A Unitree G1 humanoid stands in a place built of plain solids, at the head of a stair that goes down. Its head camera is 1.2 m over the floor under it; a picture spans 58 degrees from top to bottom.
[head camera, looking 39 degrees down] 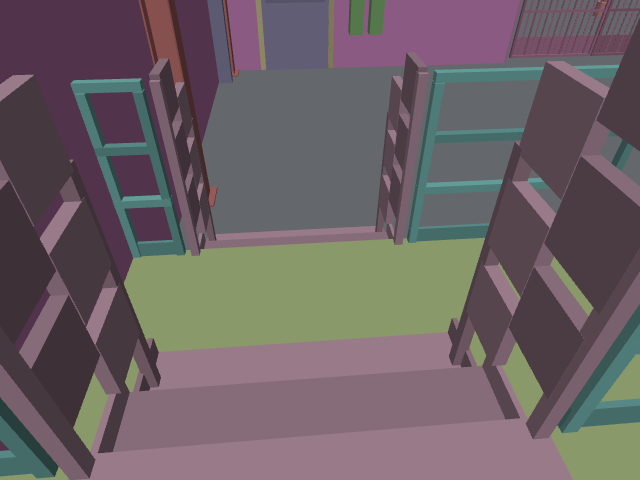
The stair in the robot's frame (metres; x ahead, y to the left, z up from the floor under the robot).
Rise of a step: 0.18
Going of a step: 0.30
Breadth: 1.32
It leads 5 degrees to the left of straight ahead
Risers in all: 3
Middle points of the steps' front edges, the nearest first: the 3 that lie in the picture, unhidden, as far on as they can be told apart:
0.61 0.01 0.00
0.90 0.04 -0.18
1.20 0.06 -0.35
